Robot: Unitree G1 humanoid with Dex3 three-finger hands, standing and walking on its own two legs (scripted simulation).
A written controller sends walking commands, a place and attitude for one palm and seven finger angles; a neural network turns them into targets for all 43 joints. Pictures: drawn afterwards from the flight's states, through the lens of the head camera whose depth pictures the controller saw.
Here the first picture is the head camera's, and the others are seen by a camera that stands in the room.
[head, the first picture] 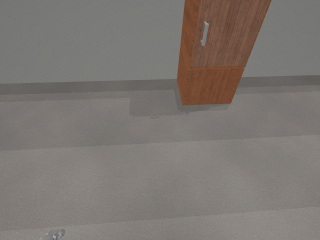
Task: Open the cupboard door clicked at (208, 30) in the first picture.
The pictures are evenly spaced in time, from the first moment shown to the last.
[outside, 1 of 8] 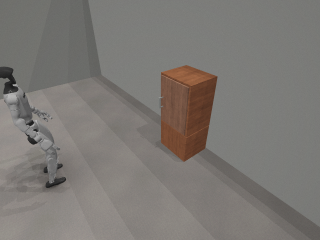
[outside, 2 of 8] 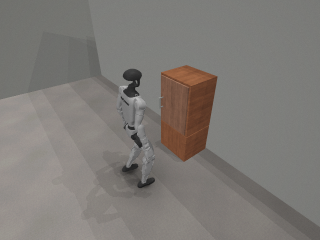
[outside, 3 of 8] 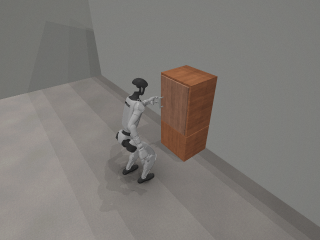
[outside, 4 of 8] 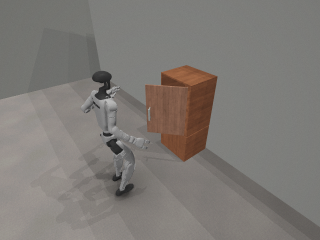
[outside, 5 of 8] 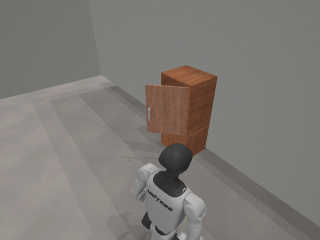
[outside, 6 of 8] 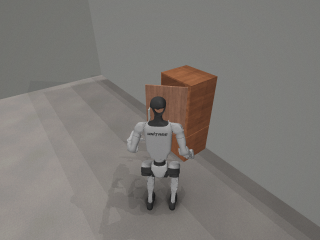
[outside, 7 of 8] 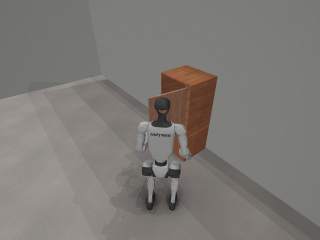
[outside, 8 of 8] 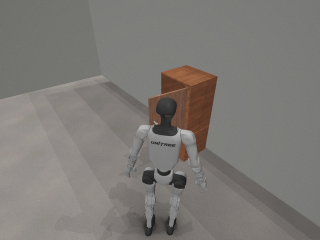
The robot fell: no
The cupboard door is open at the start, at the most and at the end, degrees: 0 83 83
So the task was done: yes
